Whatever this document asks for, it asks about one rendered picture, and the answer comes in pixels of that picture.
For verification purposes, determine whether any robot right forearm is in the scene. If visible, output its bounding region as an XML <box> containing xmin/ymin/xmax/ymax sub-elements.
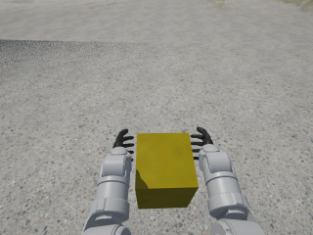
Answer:
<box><xmin>199</xmin><ymin>144</ymin><xmax>263</xmax><ymax>230</ymax></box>

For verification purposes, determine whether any right robot upper arm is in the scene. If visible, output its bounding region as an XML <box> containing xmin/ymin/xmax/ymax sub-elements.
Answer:
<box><xmin>209</xmin><ymin>218</ymin><xmax>266</xmax><ymax>235</ymax></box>

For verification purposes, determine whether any left robot upper arm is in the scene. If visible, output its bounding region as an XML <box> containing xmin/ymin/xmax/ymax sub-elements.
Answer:
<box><xmin>82</xmin><ymin>223</ymin><xmax>132</xmax><ymax>235</ymax></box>

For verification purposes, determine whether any robot left hand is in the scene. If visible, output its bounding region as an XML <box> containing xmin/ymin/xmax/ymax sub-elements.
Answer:
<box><xmin>112</xmin><ymin>128</ymin><xmax>134</xmax><ymax>162</ymax></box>

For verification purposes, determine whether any robot right hand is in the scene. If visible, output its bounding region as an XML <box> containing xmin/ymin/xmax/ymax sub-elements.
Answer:
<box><xmin>191</xmin><ymin>127</ymin><xmax>214</xmax><ymax>161</ymax></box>

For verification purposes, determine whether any robot left forearm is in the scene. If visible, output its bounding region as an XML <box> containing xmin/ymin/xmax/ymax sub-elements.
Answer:
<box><xmin>81</xmin><ymin>146</ymin><xmax>132</xmax><ymax>235</ymax></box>

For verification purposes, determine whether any carton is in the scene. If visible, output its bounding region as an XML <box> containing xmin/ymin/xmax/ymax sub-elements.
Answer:
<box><xmin>135</xmin><ymin>132</ymin><xmax>199</xmax><ymax>210</ymax></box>

